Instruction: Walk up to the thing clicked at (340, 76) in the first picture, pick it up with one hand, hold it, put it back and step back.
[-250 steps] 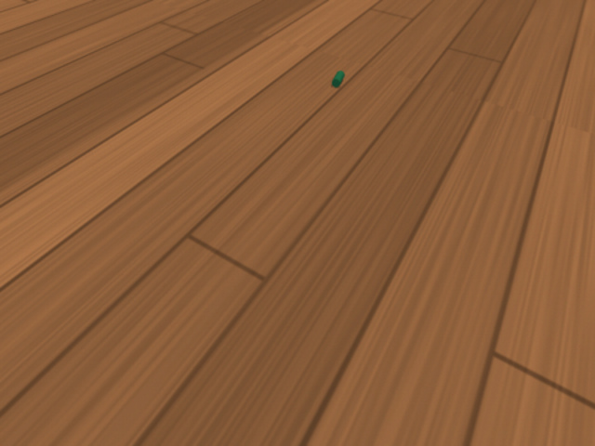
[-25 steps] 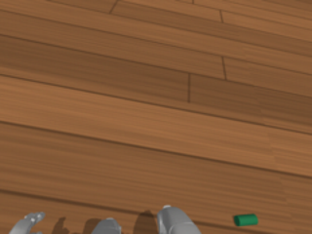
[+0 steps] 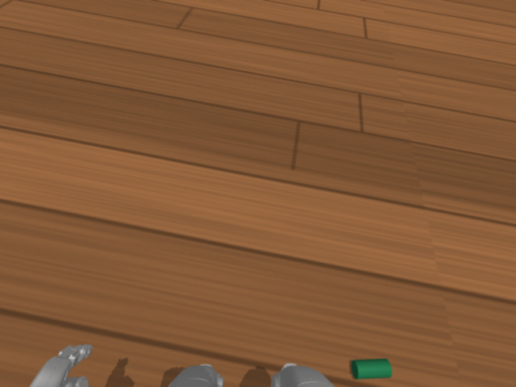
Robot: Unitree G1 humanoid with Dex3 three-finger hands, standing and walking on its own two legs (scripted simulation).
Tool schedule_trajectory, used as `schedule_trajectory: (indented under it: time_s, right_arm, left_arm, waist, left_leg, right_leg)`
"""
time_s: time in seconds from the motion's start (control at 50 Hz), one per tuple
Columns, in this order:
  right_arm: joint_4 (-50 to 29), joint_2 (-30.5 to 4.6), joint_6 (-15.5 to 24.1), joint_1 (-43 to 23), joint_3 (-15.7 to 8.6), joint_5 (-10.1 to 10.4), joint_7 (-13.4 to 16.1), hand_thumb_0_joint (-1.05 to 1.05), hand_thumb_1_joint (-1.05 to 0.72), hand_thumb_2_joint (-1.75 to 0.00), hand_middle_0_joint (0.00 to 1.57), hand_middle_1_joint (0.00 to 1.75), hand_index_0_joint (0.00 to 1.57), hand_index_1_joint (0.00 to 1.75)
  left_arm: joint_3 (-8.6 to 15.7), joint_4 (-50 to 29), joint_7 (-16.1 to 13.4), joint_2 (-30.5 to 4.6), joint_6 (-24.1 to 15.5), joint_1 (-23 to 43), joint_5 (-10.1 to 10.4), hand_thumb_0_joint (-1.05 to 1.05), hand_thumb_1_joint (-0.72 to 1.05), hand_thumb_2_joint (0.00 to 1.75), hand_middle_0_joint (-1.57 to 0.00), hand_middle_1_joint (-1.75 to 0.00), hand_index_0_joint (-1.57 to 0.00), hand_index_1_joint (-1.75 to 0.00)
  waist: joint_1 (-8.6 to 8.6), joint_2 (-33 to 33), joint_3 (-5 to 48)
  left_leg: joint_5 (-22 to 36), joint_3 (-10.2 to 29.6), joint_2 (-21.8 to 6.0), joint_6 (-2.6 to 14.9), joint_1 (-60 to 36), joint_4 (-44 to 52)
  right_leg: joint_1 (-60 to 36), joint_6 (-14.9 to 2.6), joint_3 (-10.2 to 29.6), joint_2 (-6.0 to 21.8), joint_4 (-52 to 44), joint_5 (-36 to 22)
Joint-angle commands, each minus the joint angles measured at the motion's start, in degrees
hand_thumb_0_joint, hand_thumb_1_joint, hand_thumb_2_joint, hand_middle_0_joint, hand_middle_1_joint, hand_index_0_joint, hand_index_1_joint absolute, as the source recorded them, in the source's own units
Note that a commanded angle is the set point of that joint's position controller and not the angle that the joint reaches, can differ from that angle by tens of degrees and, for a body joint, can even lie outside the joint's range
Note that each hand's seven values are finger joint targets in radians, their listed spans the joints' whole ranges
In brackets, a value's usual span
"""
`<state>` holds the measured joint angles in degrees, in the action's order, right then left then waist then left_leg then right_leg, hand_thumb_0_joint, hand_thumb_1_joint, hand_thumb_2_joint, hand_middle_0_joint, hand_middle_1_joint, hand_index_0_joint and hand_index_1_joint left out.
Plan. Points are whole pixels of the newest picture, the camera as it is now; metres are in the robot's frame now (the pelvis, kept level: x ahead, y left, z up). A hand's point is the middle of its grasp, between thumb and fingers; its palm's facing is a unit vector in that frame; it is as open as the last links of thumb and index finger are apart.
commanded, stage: walk up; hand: left
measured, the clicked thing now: (371, 368) +0.26 -0.45 -0.71
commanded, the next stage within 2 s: none
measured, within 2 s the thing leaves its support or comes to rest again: neither
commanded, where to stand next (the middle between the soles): -0.09 -0.70 m, yaw +7 degrees
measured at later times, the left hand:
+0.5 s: hand out of the picture +0.05 +0.04 -0.14, palm faces -0.10 -0.93 -0.34, open 7.4 cm
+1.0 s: hand out of the picture +0.00 -0.12 -0.16, palm faces -0.11 -0.92 -0.37, open 7.4 cm
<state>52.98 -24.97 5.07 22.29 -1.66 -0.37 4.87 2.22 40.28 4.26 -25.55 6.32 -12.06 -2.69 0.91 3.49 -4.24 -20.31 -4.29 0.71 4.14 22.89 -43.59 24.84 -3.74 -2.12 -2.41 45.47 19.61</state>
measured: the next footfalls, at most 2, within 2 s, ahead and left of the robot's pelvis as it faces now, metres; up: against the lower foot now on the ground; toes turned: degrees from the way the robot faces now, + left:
right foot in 0.36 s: +0.02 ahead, -0.35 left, +0.00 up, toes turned -1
left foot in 0.64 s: +0.01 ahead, -0.20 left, +0.00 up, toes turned +4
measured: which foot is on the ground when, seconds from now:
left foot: down 0.00-0.36, up 0.38-0.62, down 0.64-1.00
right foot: up 0.00-0.34, down 0.36-0.64, up 0.66-1.00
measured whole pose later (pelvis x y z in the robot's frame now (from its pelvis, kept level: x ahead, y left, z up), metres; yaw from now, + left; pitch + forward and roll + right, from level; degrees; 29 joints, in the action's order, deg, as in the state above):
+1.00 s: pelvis -0.13 -0.42 -0.02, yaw -2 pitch -2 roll -1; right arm 48.1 -29.5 4.0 20.7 -4.0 -2.4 5.1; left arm 6.6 42.3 5.2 -31.0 7.2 -11.1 -2.4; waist -0.4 6.6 -7.2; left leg -17.0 2.3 -11.5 -0.4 30.6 -48.3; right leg 28.2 0.9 6.2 4.2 57.1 28.3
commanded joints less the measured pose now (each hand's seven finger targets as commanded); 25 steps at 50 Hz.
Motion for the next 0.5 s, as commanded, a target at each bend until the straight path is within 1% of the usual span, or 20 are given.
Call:
schedule_trajectory:
  time_s: [0.0, 0.02, 0.04, 0.06, 0.1, 0.14, 0.2, 0.24, 0.26, 0.28, 0.3, 0.32, 0.34, 0.36, 0.38, 0.4, 0.42, 0.44, 0.46, 0.48]
  right_arm:
    - [-3.0, -25.9, 0.9, 7.6, -7.7, 0.6, 3.1, 0.00, -0.90, -0.90, 0.20, 0.30, 0.20, 0.30]
    - [-3.5, -23.9, 0.8, 6.0, -7.1, 0.8, 3.3, 0.00, -0.90, -0.90, 0.20, 0.30, 0.20, 0.30]
    - [-3.5, -21.7, 0.8, 4.6, -6.5, 0.7, 3.3, 0.00, -0.90, -0.90, 0.20, 0.30, 0.20, 0.30]
    - [-4.3, -21.0, 0.6, 3.4, -6.3, 0.5, 2.9, 0.00, -0.90, -0.90, 0.20, 0.30, 0.20, 0.30]
    - [-5.6, -20.7, 0.6, 2.7, -6.4, -0.2, 2.2, 0.00, -0.90, -0.90, 0.20, 0.30, 0.20, 0.30]
    - [-5.9, -21.2, 0.8, 3.6, -6.8, -0.4, 2.0, 0.00, -0.90, -0.90, 0.20, 0.30, 0.20, 0.30]
    - [-6.0, -22.9, 0.5, 4.2, -7.4, -1.3, 2.1, 0.00, -0.90, -0.90, 0.20, 0.30, 0.20, 0.30]
    - [-6.2, -24.7, 0.2, 3.4, -7.8, -1.7, 2.1, 0.00, -0.90, -0.90, 0.20, 0.30, 0.20, 0.30]
    - [-6.5, -25.2, 0.0, 2.1, -7.7, -1.7, 2.0, 0.00, -0.90, -0.90, 0.20, 0.30, 0.20, 0.30]
    - [-6.6, -25.2, -0.2, 0.3, -7.5, -1.6, 1.9, 0.00, -0.90, -0.90, 0.20, 0.30, 0.20, 0.30]
    - [-6.3, -24.3, -0.6, -1.4, -7.0, -1.4, 1.8, 0.00, -0.90, -0.90, 0.20, 0.30, 0.20, 0.30]
    - [-5.9, -20.2, -1.2, -1.0, -5.6, -1.7, 2.0, 0.00, -0.90, -0.90, 0.20, 0.30, 0.20, 0.30]
    - [-6.3, -13.7, -1.9, -0.1, -3.3, -1.0, 2.1, 0.00, -0.90, -0.90, 0.20, 0.30, 0.20, 0.30]
    - [-8.2, -14.5, -2.2, -5.7, -4.5, 0.2, 3.4, 0.00, -0.90, -0.90, 0.20, 0.30, 0.20, 0.30]
    - [-6.9, -16.3, -2.1, -6.1, -4.9, 0.6, 3.9, 0.00, -0.90, -0.90, 0.20, 0.30, 0.20, 0.30]
    - [-3.6, -17.0, -2.0, -3.6, -4.8, 1.1, 3.5, 0.00, -0.90, -0.90, 0.20, 0.30, 0.20, 0.30]
    - [-1.1, -17.1, -1.7, 0.3, -4.8, 1.6, 3.3, 0.00, -0.90, -0.90, 0.20, 0.30, 0.20, 0.30]
    - [0.9, -17.3, -1.4, 4.4, -4.7, 1.7, 3.1, 0.00, -0.90, -0.90, 0.20, 0.30, 0.20, 0.30]
    - [2.4, -17.1, -1.5, 6.8, -4.8, 1.6, 2.8, 0.00, -0.90, -0.90, 0.20, 0.30, 0.20, 0.30]
    - [2.4, -16.7, -1.7, 7.0, -4.9, 1.3, 2.4, 0.00, -0.90, -0.90, 0.20, 0.30, 0.20, 0.30]
  left_arm:
    - [4.2, -6.1, -1.6, -14.0, -0.9, 1.6, -0.5, 0.00, 0.90, 0.90, -0.20, -0.30, -0.20, -0.30]
    - [4.8, -5.9, -1.5, -14.4, -1.0, 2.8, -0.3, 0.00, 0.90, 0.90, -0.20, -0.30, -0.20, -0.30]
    - [5.5, -5.5, -1.2, -14.3, -1.1, 3.3, 0.1, 0.00, 0.90, 0.90, -0.20, -0.30, -0.20, -0.30]
    - [5.9, -5.1, -0.7, -14.1, -1.2, 1.9, 0.4, 0.00, 0.90, 0.90, -0.20, -0.30, -0.20, -0.30]
    - [6.5, -4.6, 0.2, -14.6, -1.2, 1.2, -0.1, 0.00, 0.90, 0.90, -0.20, -0.30, -0.20, -0.30]
    - [6.4, -5.0, 0.6, -13.9, -1.1, 1.6, 0.0, 0.00, 0.90, 0.90, -0.20, -0.30, -0.20, -0.30]
    - [6.1, -6.1, 1.1, -13.1, -1.1, 5.0, 0.2, 0.00, 0.90, 0.90, -0.20, -0.30, -0.20, -0.30]
    - [6.1, -6.3, 1.5, -12.6, -1.1, 4.9, 0.2, 0.00, 0.90, 0.90, -0.20, -0.30, -0.20, -0.30]
    - [6.4, -5.4, 1.5, -13.1, -1.2, 3.5, 0.1, 0.00, 0.90, 0.90, -0.20, -0.30, -0.20, -0.30]
    - [6.7, -4.3, 1.4, -12.8, -1.3, 0.6, 0.0, 0.00, 0.90, 0.90, -0.20, -0.30, -0.20, -0.30]
    - [6.9, -2.4, 1.3, -11.9, -1.4, -3.9, -0.2, 0.00, 0.90, 0.90, -0.20, -0.30, -0.20, -0.30]
    - [7.9, 0.1, 0.8, -13.1, -1.7, -10.3, -0.8, 0.00, 0.90, 0.90, -0.20, -0.30, -0.20, -0.30]
    - [8.5, 0.2, 0.3, -17.2, -2.4, -12.9, -1.8, 0.00, 0.90, 0.90, -0.20, -0.30, -0.20, -0.30]
    - [8.8, -2.9, -0.4, -23.3, -2.9, -4.9, -1.2, 0.00, 0.90, 0.90, -0.20, -0.30, -0.20, -0.30]
    - [8.7, -4.5, -0.9, -23.3, -3.2, 0.7, -0.2, 0.00, 0.90, 0.90, -0.20, -0.30, -0.20, -0.30]
    - [7.7, -4.0, -1.3, -19.8, -3.1, 1.2, 0.2, 0.00, 0.90, 0.90, -0.20, -0.30, -0.20, -0.30]
    - [7.1, -3.3, -1.5, -18.7, -3.0, 2.4, -0.3, 0.00, 0.90, 0.90, -0.20, -0.30, -0.20, -0.30]
    - [6.9, -3.7, -1.6, -17.8, -3.0, 4.4, -0.5, 0.00, 0.90, 0.90, -0.20, -0.30, -0.20, -0.30]
    - [6.4, -4.0, -1.4, -16.3, -2.9, 6.0, -0.3, 0.00, 0.90, 0.90, -0.20, -0.30, -0.20, -0.30]
    - [5.7, -4.3, -1.2, -14.4, -2.8, 6.4, -0.5, 0.00, 0.90, 0.90, -0.20, -0.30, -0.20, -0.30]
  waist:
    - [-2.68, -3.9, 1.1]
    - [-2.17, -3.7, 0.3]
    - [-1.20, -4.3, -0.2]
    - [-0.53, -7.5, 0.9]
    - [-1.18, -8.9, 1.6]
    - [-1.65, -9.5, 2.9]
    - [-2.99, -13.2, 2.4]
    - [-2.94, -16.4, 3.3]
    - [-2.14, -17.3, 3.6]
    - [-0.47, -17.9, 4.5]
    - [2.60, -16.3, 6.5]
    - [6.18, -6.6, 9.0]
    - [8.58, 11.6, 6.0]
    - [6.27, 16.9, 3.1]
    - [3.55, 10.6, 1.1]
    - [2.11, 5.6, 0.7]
    - [0.92, 7.3, 2.0]
    - [-0.82, 10.1, 3.2]
    - [-1.90, 10.7, 3.3]
    - [-1.93, 10.7, 2.3]
  left_leg:
    - [15.0, 40.2, -30.2, 9.50, -13.2, 21.2]
    - [14.0, 34.6, -26.8, 9.94, -9.5, 19.9]
    - [9.5, 27.6, -22.5, 9.51, -6.3, 19.2]
    - [7.8, 22.3, -20.3, 8.97, -4.7, 19.0]
    - [3.4, 20.0, -19.3, 9.31, -1.9, 17.8]
    - [3.2, 17.8, -18.4, 8.98, -5.4, 16.4]
    - [1.4, 15.6, -18.3, 9.31, -3.6, 14.6]
    - [0.1, 15.3, -19.5, 10.10, -0.9, 13.5]
    - [-2.3, 15.1, -19.2, 9.54, 3.0, 12.9]
    - [-1.8, 12.8, -18.0, 8.04, 5.9, 11.3]
    - [-0.1, 8.6, -15.4, 5.49, 10.2, 6.4]
    - [-1.5, 3.7, -10.7, 2.88, 15.6, -6.2]
    - [-12.2, -1.7, -4.6, 0.16, 28.0, -23.4]
    - [-17.7, 5.5, 0.5, -0.35, 27.7, -26.7]
    - [-14.4, 9.6, -2.1, -0.56, 23.8, -29.0]
    - [-11.0, 9.9, -2.8, -0.91, 22.9, -27.7]
    - [-9.4, 8.0, -2.9, -0.96, 20.6, -26.5]
    - [-7.9, 6.1, -3.2, -1.04, 16.4, -24.8]
    - [-7.0, 4.4, -3.3, -1.11, 11.4, -22.5]
    - [-6.8, 2.6, -2.7, -1.10, 8.5, -19.7]
  right_leg:
    - [19.8, 1.35, 15.5, 2.0, 20.9, 10.5]
    - [17.6, 1.61, 16.7, 2.4, 23.6, 8.3]
    - [15.0, 1.78, 17.3, 2.7, 25.1, 4.1]
    - [13.5, 1.98, 15.7, 1.8, 26.0, 1.8]
    - [12.1, 3.48, 14.7, 1.3, 28.8, 0.8]
    - [14.1, 4.30, 13.9, 1.7, 26.7, 1.1]
    - [12.6, 4.91, 8.6, 4.9, 18.9, 6.3]
    - [9.3, 4.70, 6.0, 5.7, 12.6, 11.1]
    - [5.0, 4.46, 4.4, 5.2, 10.4, 10.9]
    - [-0.2, 3.93, 2.5, 4.4, 5.2, 8.9]
    - [-8.6, 2.86, 1.0, 3.2, -2.5, 4.0]
    - [-16.4, 2.28, 1.9, 1.1, -7.7, 4.2]
    - [-15.8, -0.08, 16.2, 8.9, -18.1, 11.5]
    - [-5.7, -6.26, 38.8, 17.6, -30.4, 10.7]
    - [-2.9, -6.91, 40.7, 18.6, -32.3, 12.1]
    - [-5.4, -6.40, 32.4, 16.1, -27.3, 8.0]
    - [-6.5, -8.30, 26.7, 14.9, -23.4, 4.7]
    - [-6.6, -9.98, 23.4, 14.5, -20.5, 0.5]
    - [-4.6, -10.30, 19.8, 13.0, -19.5, -1.1]
    - [-3.0, -10.50, 17.3, 11.5, -20.0, -0.5]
